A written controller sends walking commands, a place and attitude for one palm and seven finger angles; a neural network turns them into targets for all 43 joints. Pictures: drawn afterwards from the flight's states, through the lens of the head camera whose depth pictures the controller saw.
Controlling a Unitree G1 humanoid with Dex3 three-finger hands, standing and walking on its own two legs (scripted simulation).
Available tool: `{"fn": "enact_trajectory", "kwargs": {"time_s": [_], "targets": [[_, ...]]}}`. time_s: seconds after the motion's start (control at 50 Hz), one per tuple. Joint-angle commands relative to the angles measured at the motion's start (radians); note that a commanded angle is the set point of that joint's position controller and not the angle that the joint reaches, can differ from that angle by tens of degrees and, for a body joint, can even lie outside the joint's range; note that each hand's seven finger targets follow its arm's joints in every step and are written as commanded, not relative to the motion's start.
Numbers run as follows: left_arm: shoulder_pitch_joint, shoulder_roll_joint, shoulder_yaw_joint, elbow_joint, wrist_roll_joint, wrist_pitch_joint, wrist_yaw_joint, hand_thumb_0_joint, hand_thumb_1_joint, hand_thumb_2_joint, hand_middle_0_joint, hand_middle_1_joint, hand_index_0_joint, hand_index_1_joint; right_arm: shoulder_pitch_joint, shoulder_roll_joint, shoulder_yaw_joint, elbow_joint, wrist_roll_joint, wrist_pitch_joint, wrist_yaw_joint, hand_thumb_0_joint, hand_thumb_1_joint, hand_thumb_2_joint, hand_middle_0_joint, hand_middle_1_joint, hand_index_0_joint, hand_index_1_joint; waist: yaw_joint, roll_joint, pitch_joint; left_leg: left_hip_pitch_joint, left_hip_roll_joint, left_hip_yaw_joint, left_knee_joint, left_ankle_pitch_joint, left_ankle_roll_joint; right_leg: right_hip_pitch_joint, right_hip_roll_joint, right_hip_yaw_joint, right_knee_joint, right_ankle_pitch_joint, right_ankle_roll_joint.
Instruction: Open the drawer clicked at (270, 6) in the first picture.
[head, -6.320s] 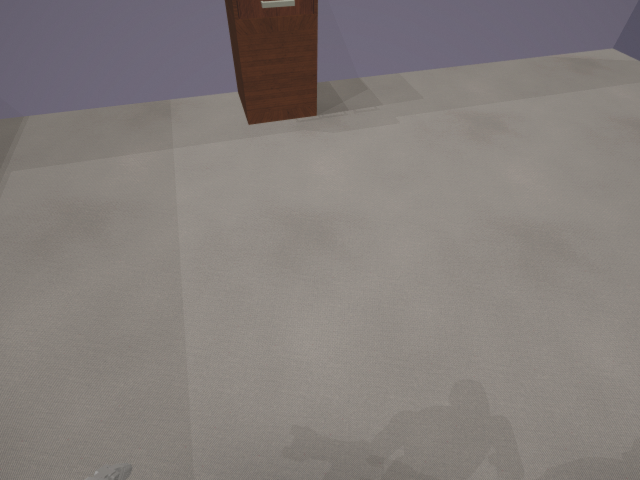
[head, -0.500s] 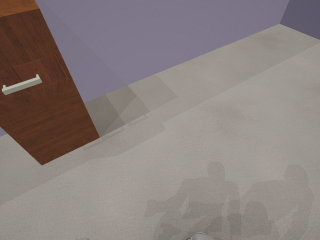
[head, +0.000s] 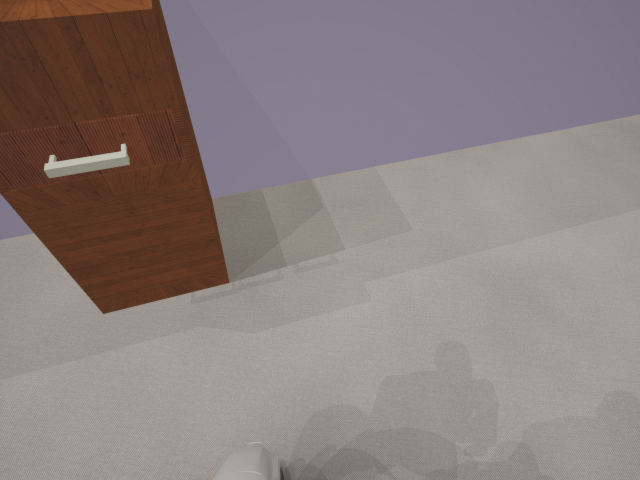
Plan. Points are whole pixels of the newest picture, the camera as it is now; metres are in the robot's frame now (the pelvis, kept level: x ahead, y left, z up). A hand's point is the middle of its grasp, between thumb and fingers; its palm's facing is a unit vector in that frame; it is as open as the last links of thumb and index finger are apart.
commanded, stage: turn to face it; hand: left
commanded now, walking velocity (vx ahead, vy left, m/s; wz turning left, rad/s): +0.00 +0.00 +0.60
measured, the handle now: (88, 158) +0.71 +0.59 -0.11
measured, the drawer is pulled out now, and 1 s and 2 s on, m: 0.00 0.00 0.00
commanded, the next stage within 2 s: take the last steps up to it in 0.64 s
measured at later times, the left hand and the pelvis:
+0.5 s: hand (173, 439) +0.18 +0.23 -0.14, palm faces +0.23 -0.93 -0.27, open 7.4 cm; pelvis +0.09 +0.00 +0.00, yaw +12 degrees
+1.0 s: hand out of the picture -0.01 +0.16 -0.16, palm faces +0.47 -0.85 -0.24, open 7.4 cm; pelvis +0.10 +0.00 +0.01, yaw +24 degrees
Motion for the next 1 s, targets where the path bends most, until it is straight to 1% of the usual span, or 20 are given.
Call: {"fn": "enact_trajectory", "kwargs": {"time_s": [0.0, 0.02, 0.04, 0.06, 0.08, 0.16, 0.2, 0.28, 0.4, 0.48, 0.5, 0.52, 0.54, 0.56, 0.6, 0.66, 0.74, 0.88, 0.92, 0.98], "targets": [[0.008, 0.221, 0.050, -0.069, -0.006, -0.007, 0.013, 0.000, 0.900, 0.900, -0.200, -0.300, -0.200, -0.300, 0.118, -0.069, -0.011, -0.054, -0.006, -0.024, -0.001, 0.000, -0.900, -0.900, 0.200, 0.300, 0.200, 0.300, -0.089, -0.100, -0.095, 0.212, -0.078, 0.046, -0.145, 0.035, 0.033, 0.005, -0.276, 0.064, 0.233, 0.923, -0.039], [-0.003, 0.219, 0.053, -0.089, -0.016, -0.002, 0.010, 0.000, 0.900, 0.900, -0.200, -0.300, -0.200, -0.300, 0.228, -0.128, -0.027, -0.035, -0.012, -0.029, -0.008, 0.000, -0.900, -0.900, 0.200, 0.300, 0.200, 0.300, -0.140, -0.001, -0.181, 0.438, -0.043, -0.007, -0.220, 0.292, 0.056, -0.122, -0.232, 0.046, 0.448, 0.759, 0.004], [0.014, 0.172, 0.048, -0.124, -0.037, 0.004, -0.001, 0.000, 0.900, 0.900, -0.200, -0.300, -0.200, -0.300, 0.304, -0.243, -0.051, -0.029, -0.014, -0.038, -0.019, 0.000, -0.900, -0.900, 0.200, 0.300, 0.200, 0.300, -0.150, 0.284, -0.272, 0.666, 0.229, -0.365, -0.231, 0.787, 0.186, -0.414, -0.061, 0.051, 0.745, 0.037, 0.079], [-0.032, 0.160, 0.038, -0.166, -0.032, 0.014, 0.004, 0.000, 0.900, 0.900, -0.200, -0.300, -0.200, -0.300, 0.332, -0.301, -0.053, -0.019, 0.011, -0.031, -0.028, 0.000, -0.900, -0.900, 0.200, 0.300, 0.200, 0.300, -0.153, 0.291, -0.327, 0.658, 0.346, -0.500, -0.277, 0.958, 0.282, -0.474, -0.019, 0.201, 0.914, -0.307, 0.071], [-0.067, 0.165, 0.048, -0.182, -0.028, 0.028, 0.013, 0.000, 0.900, 0.900, -0.200, -0.300, -0.200, -0.300, 0.276, -0.275, -0.050, -0.027, 0.015, -0.025, -0.031, 0.000, -0.900, -0.900, 0.200, 0.300, 0.200, 0.300, -0.124, 0.142, -0.254, 0.558, 0.341, -0.451, -0.320, 0.720, 0.292, -0.497, -0.049, 0.270, 0.935, -0.269, 0.060], [-0.058, 0.135, 0.058, -0.155, -0.014, 0.054, 0.003, 0.000, 0.900, 0.900, -0.200, -0.300, -0.200, -0.300, 0.057, -0.169, -0.023, -0.097, 0.005, -0.036, -0.044, 0.000, -0.900, -0.900, 0.200, 0.300, 0.200, 0.300, -0.036, 0.095, -0.138, 0.331, 0.169, -0.299, -0.383, 0.450, 0.176, -0.480, -0.087, 0.308, 0.819, -0.063, 0.085], [-0.038, 0.130, 0.062, -0.158, -0.013, 0.071, 0.003, 0.000, 0.900, 0.900, -0.200, -0.300, -0.200, -0.300, 0.032, -0.172, -0.025, -0.110, 0.003, -0.033, -0.041, 0.000, -0.900, -0.900, 0.200, 0.300, 0.200, 0.300, -0.019, 0.098, -0.135, 0.267, 0.133, -0.273, -0.413, 0.333, 0.168, -0.437, -0.071, 0.303, 0.762, -0.031, 0.090], [-0.096, 0.144, 0.066, -0.197, -0.008, 0.086, 0.005, 0.000, 0.900, 0.900, -0.200, -0.300, -0.200, -0.300, 0.039, -0.175, -0.033, -0.114, 0.001, -0.022, -0.035, 0.000, -0.900, -0.900, 0.200, 0.300, 0.200, 0.300, -0.027, 0.118, -0.107, 0.245, 0.117, -0.330, -0.459, 0.146, 0.176, -0.458, -0.056, 0.307, 0.667, 0.001, 0.097], [-0.194, 0.140, 0.054, -0.264, -0.011, 0.084, 0.008, 0.000, 0.900, 0.900, -0.200, -0.300, -0.200, -0.300, 0.067, -0.187, -0.050, -0.119, -0.008, -0.005, -0.032, 0.000, -0.900, -0.900, 0.200, 0.300, 0.200, 0.300, -0.057, 0.122, -0.098, 0.278, 0.119, -0.396, -0.416, 0.165, 0.193, -0.404, -0.012, 0.293, 0.422, -0.056, 0.088], [-0.113, 0.150, 0.050, -0.258, -0.019, 0.067, 0.014, 0.000, 0.900, 0.900, -0.200, -0.300, -0.200, -0.300, 0.040, -0.183, -0.052, -0.133, -0.001, 0.001, -0.031, 0.000, -0.900, -0.900, 0.200, 0.300, 0.200, 0.300, -0.013, 0.131, -0.139, 0.223, 0.079, -0.387, -0.303, 0.288, 0.148, -0.195, 0.021, 0.282, 0.127, 0.088, 0.072], [-0.079, 0.175, 0.054, -0.250, -0.016, 0.057, 0.018, 0.000, 0.900, 0.900, -0.200, -0.300, -0.200, -0.300, 0.038, -0.163, -0.050, -0.134, 0.006, 0.000, -0.028, 0.000, -0.900, -0.900, 0.200, 0.300, 0.200, 0.300, 0.002, 0.070, -0.149, 0.167, 0.032, -0.354, -0.235, 0.207, 0.101, -0.096, -0.015, 0.306, -0.017, 0.184, 0.065], [-0.069, 0.254, 0.065, -0.251, -0.001, 0.044, 0.024, 0.000, 0.900, 0.900, -0.200, -0.300, -0.200, -0.300, 0.067, -0.102, -0.041, -0.142, 0.016, 0.000, -0.023, 0.000, -0.900, -0.900, 0.200, 0.300, 0.200, 0.300, -0.002, -0.157, -0.168, 0.025, -0.079, -0.232, -0.063, -0.030, 0.024, 0.019, -0.218, 0.500, -0.111, 0.265, 0.009], [-0.074, 0.324, 0.074, -0.264, 0.004, 0.043, 0.024, 0.000, 0.900, 0.900, -0.200, -0.300, -0.200, -0.300, 0.048, -0.080, -0.037, -0.174, 0.012, 0.003, -0.025, 0.000, -0.900, -0.900, 0.200, 0.300, 0.200, 0.300, 0.005, -0.323, -0.134, -0.065, -0.171, -0.148, 0.135, -0.376, -0.023, -0.036, -0.418, 0.672, -0.114, 0.474, -0.108], [-0.087, 0.308, 0.069, -0.274, -0.001, 0.048, 0.025, 0.000, 0.900, 0.900, -0.200, -0.300, -0.200, -0.300, 0.041, -0.119, -0.049, -0.169, 0.009, 0.015, -0.028, 0.000, -0.900, -0.900, 0.200, 0.300, 0.200, 0.300, 0.000, -0.185, -0.122, -0.020, -0.134, -0.194, 0.290, -0.383, -0.018, -0.141, -0.440, 0.612, -0.099, 0.523, -0.168], [-0.197, 0.237, 0.056, -0.283, -0.007, 0.044, 0.027, 0.000, 0.900, 0.900, -0.200, -0.300, -0.200, -0.300, 0.069, -0.111, -0.048, -0.116, 0.000, 0.040, -0.024, 0.000, -0.900, -0.900, 0.200, 0.300, 0.200, 0.300, -0.054, -0.155, -0.052, -0.024, -0.109, -0.203, 0.444, -0.266, -0.031, -0.214, -0.313, 0.493, -0.105, 0.440, -0.134], [-0.180, 0.201, 0.043, -0.268, -0.010, 0.037, 0.022, 0.000, 0.900, 0.900, -0.200, -0.300, -0.200, -0.300, 0.095, -0.099, -0.043, -0.090, 0.003, 0.041, -0.017, 0.000, -0.900, -0.900, 0.200, 0.300, 0.200, 0.300, -0.059, -0.153, -0.055, -0.041, -0.096, -0.173, 0.464, -0.169, -0.049, -0.157, -0.237, 0.354, -0.068, 0.535, -0.093], [-0.061, 0.213, 0.046, -0.216, -0.004, 0.033, 0.021, 0.000, 0.900, 0.900, -0.200, -0.300, -0.200, -0.300, 0.032, -0.095, -0.027, -0.094, 0.003, 0.039, -0.020, 0.000, -0.900, -0.900, 0.200, 0.300, 0.200, 0.300, -0.003, -0.164, -0.095, -0.026, -0.083, -0.141, 0.318, -0.208, -0.067, -0.034, -0.256, 0.359, -0.055, 0.577, -0.119], [0.062, 0.252, 0.061, -0.120, 0.008, 0.017, 0.007, 0.000, 0.900, 0.900, -0.200, -0.300, -0.200, -0.300, -0.080, -0.082, -0.007, -0.119, 0.004, 0.010, -0.003, 0.000, -0.900, -0.900, 0.200, 0.300, 0.200, 0.300, 0.058, -0.169, -0.074, 0.001, -0.061, -0.090, 0.082, -0.270, -0.040, 0.027, -0.332, 0.443, -0.130, 0.257, -0.149], [0.039, 0.257, 0.065, -0.111, 0.010, 0.017, 0.005, 0.000, 0.900, 0.900, -0.200, -0.300, -0.200, -0.300, -0.068, -0.075, -0.002, -0.117, 0.008, 0.001, 0.000, 0.000, -0.900, -0.900, 0.200, 0.300, 0.200, 0.300, 0.044, -0.193, -0.061, 0.075, -0.059, -0.077, -0.005, -0.271, -0.024, -0.032, -0.336, 0.427, -0.138, 0.189, -0.143], [-0.032, 0.253, 0.063, -0.104, 0.001, 0.027, 0.000, 0.000, 0.900, 0.900, -0.200, -0.300, -0.200, -0.300, 0.070, -0.068, 0.003, -0.069, 0.007, -0.015, -0.005, 0.000, -0.900, -0.900, 0.200, 0.300, 0.200, 0.300, -0.032, -0.155, -0.068, 0.369, -0.098, -0.001, -0.273, -0.112, -0.010, -0.218, -0.251, 0.307, -0.070, 0.032, -0.074]]}}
